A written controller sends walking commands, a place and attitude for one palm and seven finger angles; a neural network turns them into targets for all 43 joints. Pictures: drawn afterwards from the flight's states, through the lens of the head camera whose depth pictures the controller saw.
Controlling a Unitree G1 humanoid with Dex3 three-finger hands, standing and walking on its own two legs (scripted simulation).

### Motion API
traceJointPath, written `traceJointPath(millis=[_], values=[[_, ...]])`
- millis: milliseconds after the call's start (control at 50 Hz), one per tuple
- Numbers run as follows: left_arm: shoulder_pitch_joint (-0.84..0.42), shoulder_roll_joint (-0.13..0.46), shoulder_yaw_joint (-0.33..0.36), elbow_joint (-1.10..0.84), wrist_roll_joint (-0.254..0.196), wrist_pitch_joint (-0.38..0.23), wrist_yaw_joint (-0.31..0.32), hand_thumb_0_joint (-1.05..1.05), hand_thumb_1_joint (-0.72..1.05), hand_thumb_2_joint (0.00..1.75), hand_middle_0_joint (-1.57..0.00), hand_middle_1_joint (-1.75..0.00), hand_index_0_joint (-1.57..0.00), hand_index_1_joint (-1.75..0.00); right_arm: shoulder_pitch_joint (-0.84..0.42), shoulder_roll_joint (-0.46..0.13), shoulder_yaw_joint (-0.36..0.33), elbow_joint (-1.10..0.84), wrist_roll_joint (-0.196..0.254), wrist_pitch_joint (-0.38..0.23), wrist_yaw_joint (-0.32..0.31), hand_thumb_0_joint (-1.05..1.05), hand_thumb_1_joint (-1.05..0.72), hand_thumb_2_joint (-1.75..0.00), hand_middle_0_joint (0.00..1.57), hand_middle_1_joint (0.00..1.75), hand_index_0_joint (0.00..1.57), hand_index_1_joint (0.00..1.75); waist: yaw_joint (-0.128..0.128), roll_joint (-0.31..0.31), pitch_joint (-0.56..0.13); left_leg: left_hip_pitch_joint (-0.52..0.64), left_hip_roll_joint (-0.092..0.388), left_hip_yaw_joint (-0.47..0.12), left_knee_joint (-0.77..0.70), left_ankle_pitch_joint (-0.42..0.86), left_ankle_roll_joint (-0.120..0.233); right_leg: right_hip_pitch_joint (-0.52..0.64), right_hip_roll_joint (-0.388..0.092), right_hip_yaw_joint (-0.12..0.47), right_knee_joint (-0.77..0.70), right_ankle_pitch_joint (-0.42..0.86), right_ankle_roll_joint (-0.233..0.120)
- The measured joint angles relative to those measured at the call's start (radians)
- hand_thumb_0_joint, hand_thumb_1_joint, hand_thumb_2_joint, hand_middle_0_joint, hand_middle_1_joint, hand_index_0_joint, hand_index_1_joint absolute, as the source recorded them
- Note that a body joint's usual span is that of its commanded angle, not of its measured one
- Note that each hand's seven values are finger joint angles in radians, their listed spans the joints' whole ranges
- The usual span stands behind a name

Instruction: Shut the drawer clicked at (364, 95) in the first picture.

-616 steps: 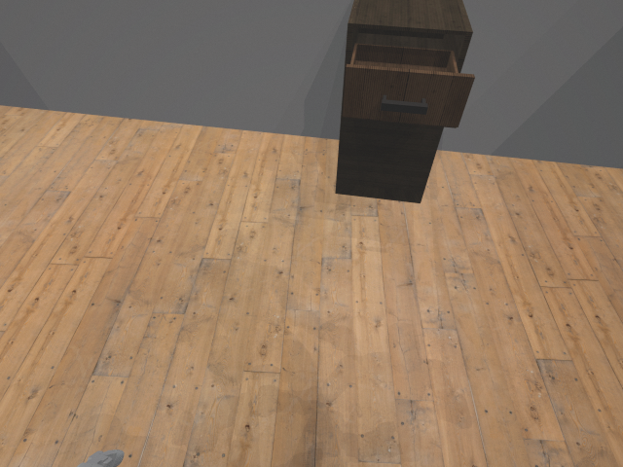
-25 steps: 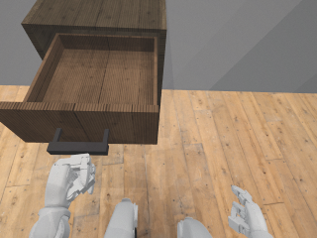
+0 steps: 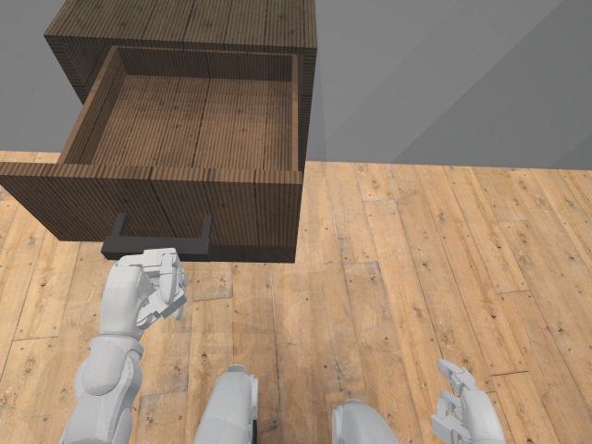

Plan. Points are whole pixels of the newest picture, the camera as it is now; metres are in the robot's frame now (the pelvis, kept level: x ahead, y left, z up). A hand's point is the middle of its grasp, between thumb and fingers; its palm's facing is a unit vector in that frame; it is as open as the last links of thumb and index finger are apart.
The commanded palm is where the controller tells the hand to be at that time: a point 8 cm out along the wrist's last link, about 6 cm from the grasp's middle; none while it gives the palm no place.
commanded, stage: push the drawer shut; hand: left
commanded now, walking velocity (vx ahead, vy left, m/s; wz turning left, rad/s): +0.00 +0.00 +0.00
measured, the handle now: (161, 235) +0.37 +0.20 +0.04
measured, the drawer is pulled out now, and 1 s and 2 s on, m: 0.26 0.14 0.00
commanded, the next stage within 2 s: none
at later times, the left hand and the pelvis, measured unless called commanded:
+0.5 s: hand (184, 243) +0.36 +0.17 +0.03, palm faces +0.02 -1.00 -0.04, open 3.0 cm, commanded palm +0.35 +0.22 +0.04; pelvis -0.01 +0.01 +0.01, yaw -1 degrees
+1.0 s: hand (192, 208) +0.42 +0.17 +0.04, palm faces +0.05 -1.00 -0.04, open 3.1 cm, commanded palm +0.42 +0.21 +0.04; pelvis -0.01 +0.01 +0.00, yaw -1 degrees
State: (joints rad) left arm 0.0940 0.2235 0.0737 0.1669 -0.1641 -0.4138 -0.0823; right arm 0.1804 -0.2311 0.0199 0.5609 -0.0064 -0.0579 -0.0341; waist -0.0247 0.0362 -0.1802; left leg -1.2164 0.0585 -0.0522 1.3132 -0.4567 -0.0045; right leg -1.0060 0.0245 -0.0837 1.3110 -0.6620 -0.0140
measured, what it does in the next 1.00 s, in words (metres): stands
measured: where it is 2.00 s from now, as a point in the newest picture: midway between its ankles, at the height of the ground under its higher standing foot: outside the picture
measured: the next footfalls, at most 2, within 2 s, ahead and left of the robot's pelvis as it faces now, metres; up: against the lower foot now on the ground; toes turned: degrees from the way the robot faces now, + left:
none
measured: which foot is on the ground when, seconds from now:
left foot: down 0.00-1.00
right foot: down 0.00-1.00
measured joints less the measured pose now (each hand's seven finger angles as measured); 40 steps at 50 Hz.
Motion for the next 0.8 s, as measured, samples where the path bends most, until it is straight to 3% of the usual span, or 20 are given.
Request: traceJointPath(millis=[240,800], values=[[-0.171,0.013,0.035,0.165,0.005,0.010,0.001,-0.01,0.79,0.92,-1.40,-1.60,-1.40,-1.60,0.014,0.000,0.009,0.016,0.002,0.012,0.001,0.01,-0.90,-0.89,0.21,0.30,0.20,0.30,-0.017,-0.004,0.002,0.010,0.003,0.007,-0.022,0.017,0.005,0.005,0.002,0.008,-0.022,0.022,0.006],[-0.451,0.041,0.120,0.457,0.028,-0.035,0.001,0.00,0.76,0.89,-1.40,-1.60,-1.40,-1.60,0.058,-0.005,-0.002,0.062,-0.006,0.053,0.011,0.01,-0.90,-0.89,0.21,0.30,0.20,0.30,-0.048,-0.006,0.013,-0.011,0.008,0.024,-0.033,0.024,0.013,-0.024,0.004,0.025,-0.030,0.036,0.014]])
